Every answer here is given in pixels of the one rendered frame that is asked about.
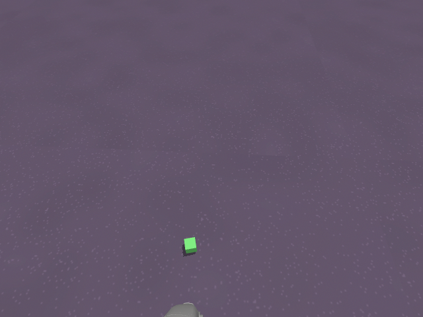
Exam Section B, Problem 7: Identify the cube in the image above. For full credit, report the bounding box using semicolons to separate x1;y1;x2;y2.
184;237;197;253

